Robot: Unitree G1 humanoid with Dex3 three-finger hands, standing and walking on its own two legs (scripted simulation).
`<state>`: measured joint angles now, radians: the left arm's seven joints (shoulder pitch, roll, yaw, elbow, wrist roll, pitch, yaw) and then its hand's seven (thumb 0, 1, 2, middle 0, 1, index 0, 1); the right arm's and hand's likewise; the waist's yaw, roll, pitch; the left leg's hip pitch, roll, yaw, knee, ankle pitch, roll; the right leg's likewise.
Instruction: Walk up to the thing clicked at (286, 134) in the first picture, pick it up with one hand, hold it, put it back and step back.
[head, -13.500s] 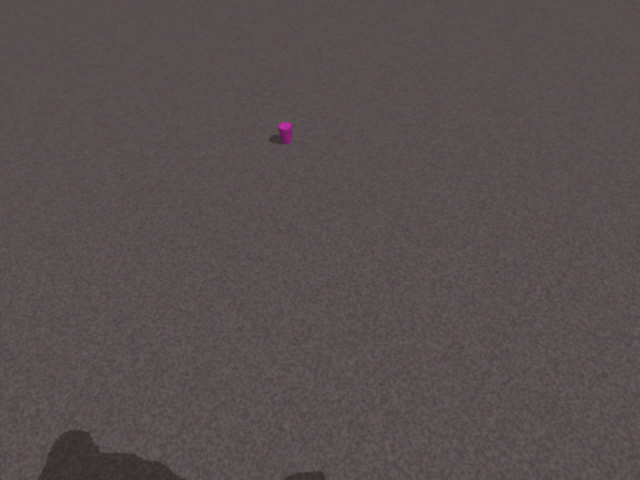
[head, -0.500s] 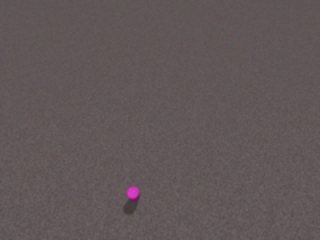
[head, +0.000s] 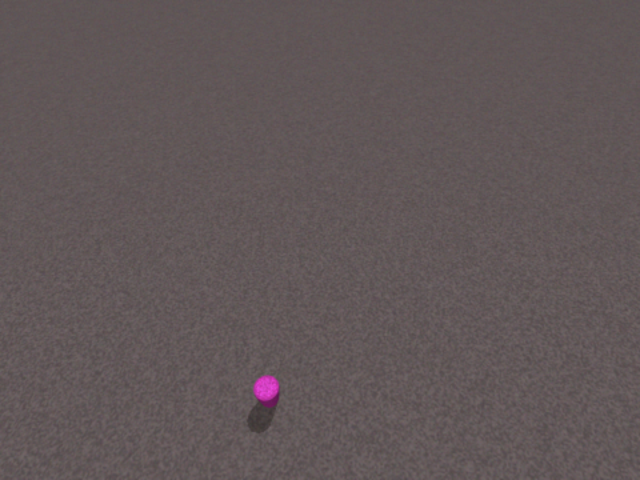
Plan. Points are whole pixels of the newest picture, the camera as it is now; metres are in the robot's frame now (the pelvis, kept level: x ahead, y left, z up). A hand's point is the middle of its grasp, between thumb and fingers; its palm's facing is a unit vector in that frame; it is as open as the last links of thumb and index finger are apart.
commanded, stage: stand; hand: left
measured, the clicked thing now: (268, 393) +0.52 +0.21 -0.74
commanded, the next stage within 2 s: walk up in 0.46 s
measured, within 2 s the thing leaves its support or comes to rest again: neither
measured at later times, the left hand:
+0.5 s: hand out of the picture +0.08 +0.25 -0.16, palm faces -0.02 -0.94 -0.34, open 7.4 cm
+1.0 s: hand out of the picture +0.15 +0.18 -0.16, palm faces +0.01 -0.93 -0.37, open 7.4 cm
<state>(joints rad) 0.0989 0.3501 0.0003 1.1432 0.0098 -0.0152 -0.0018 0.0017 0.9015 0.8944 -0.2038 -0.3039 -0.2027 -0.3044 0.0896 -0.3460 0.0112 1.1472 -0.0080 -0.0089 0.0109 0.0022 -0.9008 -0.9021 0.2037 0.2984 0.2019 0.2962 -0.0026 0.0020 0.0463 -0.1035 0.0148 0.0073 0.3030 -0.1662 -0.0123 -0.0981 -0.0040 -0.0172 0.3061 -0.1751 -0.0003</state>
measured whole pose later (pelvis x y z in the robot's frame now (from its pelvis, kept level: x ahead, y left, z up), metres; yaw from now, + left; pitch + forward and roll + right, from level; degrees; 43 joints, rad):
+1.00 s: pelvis +0.08 -0.08 -0.02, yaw +2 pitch -3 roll -1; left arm 0.21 0.35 0.04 0.91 0.03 -0.03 -0.01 0.00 0.90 0.89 -0.21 -0.30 -0.21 -0.30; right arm 0.26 -0.41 -0.05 0.96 -0.02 0.02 0.02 0.00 -0.90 -0.90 0.20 0.30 0.20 0.30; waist 0.01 0.04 0.12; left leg -0.37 0.02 -0.03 0.81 -0.45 0.02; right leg -0.25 -0.04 -0.06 0.60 -0.30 0.01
